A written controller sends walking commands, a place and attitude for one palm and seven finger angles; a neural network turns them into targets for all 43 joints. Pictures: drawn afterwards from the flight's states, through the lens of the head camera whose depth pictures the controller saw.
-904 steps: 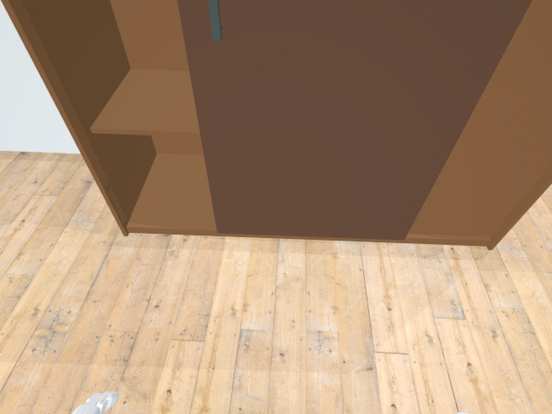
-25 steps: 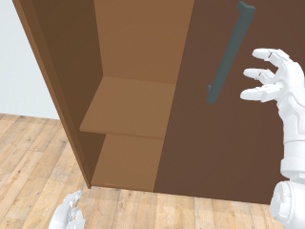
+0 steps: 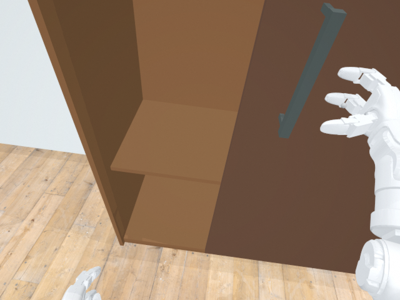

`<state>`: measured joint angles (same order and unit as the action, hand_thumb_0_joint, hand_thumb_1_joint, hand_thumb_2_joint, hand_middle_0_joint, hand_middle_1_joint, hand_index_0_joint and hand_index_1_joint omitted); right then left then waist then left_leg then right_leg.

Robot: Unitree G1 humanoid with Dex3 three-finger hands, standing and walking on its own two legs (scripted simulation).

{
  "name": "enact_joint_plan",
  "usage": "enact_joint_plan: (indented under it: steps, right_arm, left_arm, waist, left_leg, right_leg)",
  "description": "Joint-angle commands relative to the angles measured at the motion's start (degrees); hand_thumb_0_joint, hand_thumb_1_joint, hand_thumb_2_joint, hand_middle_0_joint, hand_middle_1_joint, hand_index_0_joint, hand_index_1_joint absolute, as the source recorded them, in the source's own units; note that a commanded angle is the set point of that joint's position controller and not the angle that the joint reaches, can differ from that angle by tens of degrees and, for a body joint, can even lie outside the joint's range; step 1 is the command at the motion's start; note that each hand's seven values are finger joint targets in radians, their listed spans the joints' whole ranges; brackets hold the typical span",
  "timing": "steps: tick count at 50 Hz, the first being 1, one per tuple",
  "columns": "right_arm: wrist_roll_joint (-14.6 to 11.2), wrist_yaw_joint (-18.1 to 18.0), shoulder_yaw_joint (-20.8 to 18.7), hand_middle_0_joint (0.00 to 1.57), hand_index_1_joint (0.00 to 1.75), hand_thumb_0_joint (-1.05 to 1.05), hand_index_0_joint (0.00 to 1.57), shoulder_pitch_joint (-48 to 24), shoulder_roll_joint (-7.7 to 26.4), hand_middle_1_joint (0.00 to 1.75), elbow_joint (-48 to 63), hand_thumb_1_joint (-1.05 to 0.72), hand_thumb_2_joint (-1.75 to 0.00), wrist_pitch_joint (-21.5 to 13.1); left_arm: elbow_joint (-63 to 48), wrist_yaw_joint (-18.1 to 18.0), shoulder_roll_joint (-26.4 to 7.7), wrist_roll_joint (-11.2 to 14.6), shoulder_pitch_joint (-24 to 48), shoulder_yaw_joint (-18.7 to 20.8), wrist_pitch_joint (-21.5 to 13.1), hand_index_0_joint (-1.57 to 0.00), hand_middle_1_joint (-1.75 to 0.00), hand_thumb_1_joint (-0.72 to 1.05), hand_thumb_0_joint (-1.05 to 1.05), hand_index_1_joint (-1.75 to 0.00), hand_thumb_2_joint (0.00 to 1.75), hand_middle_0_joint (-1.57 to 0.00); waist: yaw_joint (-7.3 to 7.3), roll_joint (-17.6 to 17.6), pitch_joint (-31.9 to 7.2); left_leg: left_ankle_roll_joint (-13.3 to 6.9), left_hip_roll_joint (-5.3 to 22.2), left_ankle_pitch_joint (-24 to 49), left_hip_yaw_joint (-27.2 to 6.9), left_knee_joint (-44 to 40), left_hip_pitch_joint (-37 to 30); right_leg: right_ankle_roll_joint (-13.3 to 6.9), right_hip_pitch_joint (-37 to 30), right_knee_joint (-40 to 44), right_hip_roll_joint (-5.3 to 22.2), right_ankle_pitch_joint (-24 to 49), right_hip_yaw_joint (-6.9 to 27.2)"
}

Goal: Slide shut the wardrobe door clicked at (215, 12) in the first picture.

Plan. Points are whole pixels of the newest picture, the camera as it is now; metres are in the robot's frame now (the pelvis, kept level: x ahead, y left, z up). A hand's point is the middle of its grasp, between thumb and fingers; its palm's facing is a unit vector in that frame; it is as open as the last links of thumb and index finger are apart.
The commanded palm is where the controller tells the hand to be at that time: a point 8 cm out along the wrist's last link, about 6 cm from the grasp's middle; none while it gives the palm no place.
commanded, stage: move the hooked fingers beside the handle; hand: right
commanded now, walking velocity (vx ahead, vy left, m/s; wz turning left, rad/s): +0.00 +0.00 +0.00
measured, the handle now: (302, 79) +0.46 -0.14 +0.26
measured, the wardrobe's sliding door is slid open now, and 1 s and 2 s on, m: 0.41 0.41 0.41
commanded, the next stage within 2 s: feel for the door with the fingertips in 1.06 s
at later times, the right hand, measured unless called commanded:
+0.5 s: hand (349, 101) +0.41 -0.22 +0.25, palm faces +0.08 +1.00 -0.03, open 13.9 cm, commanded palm +0.39 -0.26 +0.26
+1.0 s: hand (350, 98) +0.42 -0.22 +0.25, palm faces +0.09 +1.00 -0.02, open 13.8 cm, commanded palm +0.40 -0.26 +0.25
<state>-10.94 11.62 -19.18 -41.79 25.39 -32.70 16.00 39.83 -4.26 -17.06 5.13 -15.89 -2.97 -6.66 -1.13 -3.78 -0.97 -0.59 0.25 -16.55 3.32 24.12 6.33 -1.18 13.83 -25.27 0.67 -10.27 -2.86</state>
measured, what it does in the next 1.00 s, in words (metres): stands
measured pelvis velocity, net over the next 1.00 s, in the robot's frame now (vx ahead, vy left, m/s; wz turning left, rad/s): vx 0.00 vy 0.00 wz -0.02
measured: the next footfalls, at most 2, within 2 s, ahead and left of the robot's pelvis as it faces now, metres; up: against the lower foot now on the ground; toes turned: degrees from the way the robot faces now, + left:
none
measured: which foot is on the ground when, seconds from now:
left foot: down 0.00-1.00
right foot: down 0.00-1.00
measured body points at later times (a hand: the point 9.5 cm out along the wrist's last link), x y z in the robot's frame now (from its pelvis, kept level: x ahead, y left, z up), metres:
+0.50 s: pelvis +0.01 +0.00 +0.00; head -0.01 +0.02 +0.45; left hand +0.15 +0.25 -0.10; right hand +0.40 -0.27 +0.25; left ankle -0.04 +0.11 -0.74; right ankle +0.04 -0.11 -0.74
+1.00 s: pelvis +0.00 +0.00 +0.00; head -0.01 +0.02 +0.45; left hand +0.13 +0.25 -0.11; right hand +0.41 -0.27 +0.26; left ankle -0.04 +0.11 -0.74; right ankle +0.04 -0.11 -0.74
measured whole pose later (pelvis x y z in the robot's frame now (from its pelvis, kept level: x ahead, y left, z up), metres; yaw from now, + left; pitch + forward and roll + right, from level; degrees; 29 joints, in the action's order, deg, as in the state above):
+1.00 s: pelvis +0.00 +0.00 +0.00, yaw -1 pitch +0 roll +1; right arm -11.4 11.7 -17.5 -46.7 26.3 -37.4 14.7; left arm 40.7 -4.4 -17.0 5.3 -15.8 -3.0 -7.2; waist -0.6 -3.7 -1.6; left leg -0.3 0.7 -17.0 4.3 24.5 7.3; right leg -1.5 15.6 -26.6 0.1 -10.8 -1.9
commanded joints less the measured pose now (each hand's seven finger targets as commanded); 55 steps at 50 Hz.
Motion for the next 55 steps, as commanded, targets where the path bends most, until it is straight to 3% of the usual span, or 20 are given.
enact_joint_plan:
  steps: [1,5,6,11,16,18,21,22,25,28,30,35,38,41,44,48,49,51,52,55]
  right_arm:
    - [-0.91,-0.49,-1.27,0.30,1.20,0.00,0.30,-36.62,15.32,1.20,20.44,0.50,-0.30,-6.70]
    - [-1.37,-0.64,-2.44,0.30,1.20,0.00,0.30,-33.79,14.99,1.20,12.58,0.50,-0.30,-4.65]
    - [-1.26,-0.62,-4.21,0.30,1.20,0.00,0.30,-30.38,16.75,1.20,9.96,0.50,-0.30,-3.90]
    - [-0.65,0.84,-3.19,0.30,1.20,0.00,0.30,-24.75,15.96,1.20,3.73,0.50,-0.30,-1.22]
    - [-0.84,1.36,-3.48,0.30,1.20,0.00,0.30,-27.52,17.65,1.20,7.90,0.50,-0.30,-3.63]
    - [-0.98,1.42,-4.37,0.30,1.20,0.00,0.30,-29.85,18.43,1.20,12.73,0.50,-0.30,-5.10]
    - [-1.61,1.62,-1.54,0.30,1.20,0.00,0.30,-34.19,15.84,1.20,20.28,0.50,-0.30,-7.09]
    - [-1.69,1.40,-2.69,0.30,1.20,0.00,0.30,-34.40,16.56,1.20,21.57,0.50,-0.30,-7.27]
    - [-2.31,1.23,-2.69,0.30,1.20,0.00,0.30,-31.03,14.86,1.20,16.83,0.50,-0.30,-5.18]
    - [-1.92,0.93,-2.26,0.30,1.20,0.00,0.30,-27.20,14.50,1.20,8.44,0.50,-0.30,-1.76]
    - [-1.23,0.86,-2.37,0.30,1.20,0.00,0.30,-25.63,15.38,1.20,4.50,0.50,-0.30,-0.11]
    - [0.01,0.94,-1.61,0.30,1.20,0.00,0.30,-31.42,16.85,1.20,7.79,0.50,-0.30,-3.08]
    - [-0.61,1.00,-0.56,0.30,1.20,0.00,0.30,-30.75,14.71,1.20,6.68,0.50,-0.30,-3.73]
    - [-1.43,1.21,0.18,0.30,1.20,0.00,0.30,-31.94,13.86,1.20,5.66,0.50,-0.30,-4.11]
    - [-1.19,1.00,2.52,0.30,1.20,0.00,0.30,-34.02,10.84,1.20,5.95,0.50,-0.30,-4.22]
    - [-1.16,0.54,0.56,0.30,1.20,0.00,0.30,-32.69,12.47,1.20,7.74,0.50,-0.30,-4.77]
    - [-1.33,0.73,2.10,0.30,1.20,0.00,0.30,-33.06,10.83,1.20,6.58,0.50,-0.30,-4.71]
    - [-1.88,0.82,1.45,0.30,1.20,0.00,0.30,-32.34,11.67,1.20,4.85,0.50,-0.30,-4.76]
    - [-1.68,0.74,0.02,0.30,1.20,0.00,0.30,-32.87,13.14,1.20,5.04,0.50,-0.30,-4.96]
    - [-1.11,1.00,1.18,0.30,1.20,0.00,0.30,-33.77,12.09,1.20,5.67,0.50,-0.30,-5.30]
  left_arm:
    - [-8.69,-0.42,-6.68,-0.15,7.49,2.41,-4.43,-0.20,-0.30,0.90,0.00,-0.30,0.90,-0.20]
    - [-7.18,-0.78,-7.18,-0.18,6.86,2.38,-4.79,-0.20,-0.30,0.90,0.00,-0.30,0.90,-0.20]
    - [-6.81,-0.65,-7.43,-0.25,6.43,2.54,-4.56,-0.20,-0.30,0.90,0.00,-0.30,0.90,-0.20]
    - [-7.63,-0.28,-7.52,0.24,6.27,2.67,-3.08,-0.20,-0.30,0.90,0.00,-0.30,0.90,-0.20]
    - [-8.73,-0.26,-7.44,0.26,6.56,2.76,-2.70,-0.20,-0.30,0.90,0.00,-0.30,0.90,-0.20]
    - [-9.62,-0.24,-7.18,0.14,7.09,2.71,-3.03,-0.20,-0.30,0.90,0.00,-0.30,0.90,-0.20]
    - [-9.87,-0.13,-6.76,-0.04,7.86,2.45,-3.64,-0.20,-0.30,0.90,0.00,-0.30,0.90,-0.20]
    - [-9.88,-0.04,-6.89,-0.03,7.72,2.49,-3.89,-0.20,-0.30,0.90,0.00,-0.30,0.90,-0.20]
    - [-8.94,-0.26,-6.99,0.01,8.09,2.29,-3.89,-0.20,-0.30,0.90,0.00,-0.30,0.90,-0.20]
    - [-7.66,-0.50,-7.36,0.30,7.58,2.21,-3.08,-0.20,-0.30,0.90,0.00,-0.30,0.90,-0.20]
    - [-7.54,-0.73,-7.61,0.41,7.11,2.31,-2.41,-0.20,-0.30,0.90,0.00,-0.30,0.90,-0.20]
    - [-8.58,-0.82,-7.24,0.23,6.33,2.52,-2.35,-0.20,-0.30,0.90,0.00,-0.30,0.90,-0.20]
    - [-8.36,-0.68,-7.30,0.24,5.97,2.62,-2.43,-0.20,-0.30,0.90,0.00,-0.30,0.90,-0.20]
    - [-7.57,-0.75,-7.53,0.32,5.40,2.66,-2.67,-0.20,-0.30,0.90,0.00,-0.30,0.90,-0.20]
    - [-7.47,-0.65,-7.24,0.40,5.50,2.56,-3.30,-0.20,-0.30,0.90,0.00,-0.30,0.90,-0.20]
    - [-7.55,-0.42,-7.45,0.17,5.10,2.86,-3.66,-0.20,-0.30,0.90,0.00,-0.30,0.90,-0.20]
    - [-7.30,-0.46,-7.39,0.27,5.27,2.72,-3.71,-0.20,-0.30,0.90,0.00,-0.30,0.90,-0.20]
    - [-6.69,-0.38,-7.57,0.23,4.80,2.77,-3.63,-0.20,-0.30,0.90,0.00,-0.30,0.90,-0.20]
    - [-6.77,-0.49,-7.70,0.28,4.74,2.81,-3.67,-0.20,-0.30,0.90,0.00,-0.30,0.90,-0.20]
    - [-7.12,-0.51,-7.45,0.25,4.93,2.75,-4.17,-0.20,-0.30,0.90,0.00,-0.30,0.90,-0.20]
  waist:
    - [-0.67,-2.72,-17.72]
    - [-0.68,0.95,-15.41]
    - [0.22,3.27,-15.01]
    - [0.55,5.53,-12.42]
    - [0.19,5.03,-14.59]
    - [0.23,2.60,-17.76]
    - [-0.39,-1.97,-20.49]
    - [-0.38,-1.44,-21.58]
    - [-0.22,0.30,-17.61]
    - [-0.21,3.95,-11.37]
    - [-0.15,4.35,-9.59]
    - [-1.06,2.40,-14.35]
    - [-1.18,2.78,-15.44]
    - [-1.36,3.07,-14.91]
    - [-1.91,0.35,-14.32]
    - [-1.11,2.04,-16.10]
    - [-1.62,2.95,-14.93]
    - [-1.39,4.12,-13.13]
    - [-1.41,3.53,-13.43]
    - [-1.56,1.42,-13.75]
  left_leg:
    - [-1.17,-0.86,15.14,-1.34,-4.46,6.23]
    - [-0.93,-0.99,14.51,-1.12,-4.49,6.59]
    - [-0.99,-0.89,15.72,-1.18,-4.64,5.07]
    - [-0.66,-0.41,18.20,-1.25,-4.05,5.05]
    - [-0.63,-0.38,18.46,-1.62,-3.65,5.00]
    - [-0.84,-0.46,19.82,-1.59,-3.06,4.23]
    - [-1.09,-0.51,21.70,-1.49,-2.84,4.11]
    - [-1.15,-0.75,21.91,-1.28,-2.76,4.21]
    - [-1.00,-0.86,19.65,-0.96,-3.25,5.47]
    - [-0.66,-0.71,15.94,-0.83,-4.11,7.14]
    - [-0.58,-0.50,14.04,-1.06,-4.35,7.88]
    - [-0.79,-0.52,15.09,-1.26,-3.67,7.42]
    - [-0.83,-0.66,15.08,-1.19,-3.58,7.52]
    - [-0.90,-0.69,13.66,-1.17,-4.08,7.82]
    - [-1.04,-0.73,12.61,-1.05,-3.96,9.64]
    - [-1.14,-0.89,14.36,-0.93,-3.66,8.00]
    - [-1.01,-0.88,14.24,-0.86,-3.69,8.42]
    - [-1.00,-0.90,12.94,-0.89,-4.37,8.36]
    - [-0.98,-0.92,12.78,-1.13,-4.20,8.51]
    - [-1.06,-0.82,11.93,-1.07,-4.05,9.41]
  right_leg:
    - [-2.07,-18.19,0.75,-0.36,9.45,4.87]
    - [-1.99,-16.04,1.46,-0.43,7.61,5.00]
    - [-2.20,-14.05,1.11,-0.65,8.11,4.58]
    - [-2.36,-10.66,0.75,-0.87,8.54,3.41]
    - [-2.57,-11.96,0.18,-0.71,9.24,3.52]
    - [-2.47,-14.66,0.02,-0.81,11.18,4.00]
    - [-2.31,-18.42,-0.73,-0.71,14.26,4.30]
    - [-2.23,-19.80,-0.72,-0.70,14.97,4.91]
    - [-2.05,-17.71,0.06,-0.63,12.54,4.87]
    - [-2.18,-12.28,0.96,-0.62,7.57,4.44]
    - [-2.17,-10.33,1.38,-0.65,5.80,4.28]
    - [-2.32,-13.45,0.54,-0.46,7.88,4.61]
    - [-2.23,-13.99,0.33,-0.39,7.87,4.79]
    - [-2.25,-13.42,0.25,-0.38,6.55,4.94]
    - [-2.10,-14.83,0.52,-0.35,6.18,5.57]
    - [-2.19,-15.16,0.34,-0.40,8.10,5.72]
    - [-2.22,-14.62,0.48,-0.42,7.65,5.59]
    - [-2.30,-12.77,0.51,-0.43,6.14,5.35]
    - [-2.36,-12.92,0.60,-0.47,5.75,5.39]
    - [-2.18,-14.23,0.82,-0.35,5.64,5.68]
